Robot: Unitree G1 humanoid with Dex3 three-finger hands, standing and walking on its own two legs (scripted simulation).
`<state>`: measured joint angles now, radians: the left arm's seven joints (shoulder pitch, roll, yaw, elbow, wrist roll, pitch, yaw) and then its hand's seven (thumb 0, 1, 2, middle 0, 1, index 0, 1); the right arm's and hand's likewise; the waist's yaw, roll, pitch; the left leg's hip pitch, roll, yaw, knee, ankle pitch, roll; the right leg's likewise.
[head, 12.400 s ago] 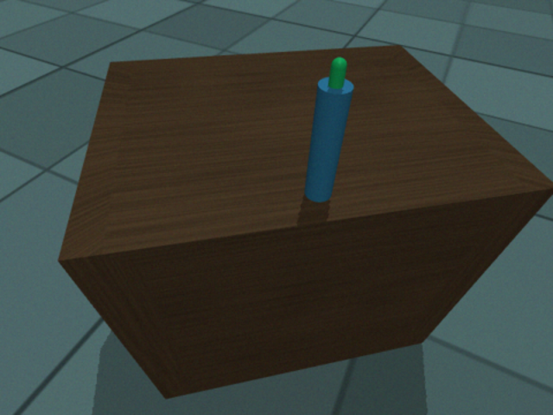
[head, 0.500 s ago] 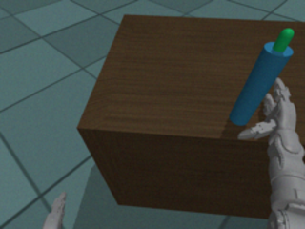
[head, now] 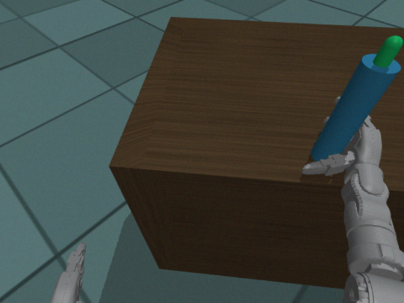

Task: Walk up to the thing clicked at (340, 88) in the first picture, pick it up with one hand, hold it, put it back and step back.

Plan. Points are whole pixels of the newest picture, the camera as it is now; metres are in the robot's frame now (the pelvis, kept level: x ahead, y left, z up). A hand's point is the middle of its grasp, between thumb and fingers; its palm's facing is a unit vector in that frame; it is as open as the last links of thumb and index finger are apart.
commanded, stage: close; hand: right
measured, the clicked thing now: (351, 109) +0.44 -0.22 +0.18
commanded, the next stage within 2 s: settle in 0.40 s
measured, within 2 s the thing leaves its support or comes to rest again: leaves its support in 0.68 s
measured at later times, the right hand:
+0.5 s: hand (335, 142) +0.44 -0.22 +0.10, palm faces +0.21 +0.98 +0.02, open 7.8 cm
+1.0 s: hand (342, 126) +0.44 -0.22 +0.14, palm faces +0.21 +0.98 -0.03, open 7.9 cm
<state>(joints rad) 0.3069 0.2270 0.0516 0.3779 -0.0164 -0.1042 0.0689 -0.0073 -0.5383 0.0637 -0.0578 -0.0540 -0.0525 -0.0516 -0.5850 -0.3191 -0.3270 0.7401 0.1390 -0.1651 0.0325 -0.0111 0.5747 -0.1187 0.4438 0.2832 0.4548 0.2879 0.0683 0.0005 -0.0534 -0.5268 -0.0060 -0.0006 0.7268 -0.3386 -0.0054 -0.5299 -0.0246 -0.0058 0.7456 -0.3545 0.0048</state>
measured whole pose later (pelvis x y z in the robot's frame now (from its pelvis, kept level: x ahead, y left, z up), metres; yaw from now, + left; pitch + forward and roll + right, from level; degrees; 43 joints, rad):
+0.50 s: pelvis +0.01 -0.01 +0.00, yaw +0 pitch +9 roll +1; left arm 0.33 0.22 0.05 0.37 -0.01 -0.10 0.05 -0.01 -0.52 0.05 -0.06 -0.05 -0.05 -0.05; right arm -0.59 -0.33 -0.35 0.77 0.13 -0.20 0.06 -0.01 0.10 -0.73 0.96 0.87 0.99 0.88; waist 0.07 0.01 -0.08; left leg -0.55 0.00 -0.01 0.74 -0.35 -0.01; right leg -0.56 -0.02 -0.01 0.77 -0.38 0.00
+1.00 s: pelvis +0.00 -0.01 +0.01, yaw +0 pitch +7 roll +1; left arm 0.32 0.23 0.06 0.44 -0.02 -0.10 0.06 -0.01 -0.52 0.05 -0.06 -0.06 -0.06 -0.05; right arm -0.63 -0.35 -0.32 0.74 0.13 -0.08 0.03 -0.02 0.17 -1.04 0.86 1.15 0.88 1.15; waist 0.05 -0.02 -0.06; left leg -0.48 0.00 -0.01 0.68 -0.32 -0.02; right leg -0.48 -0.02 -0.02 0.71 -0.35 -0.01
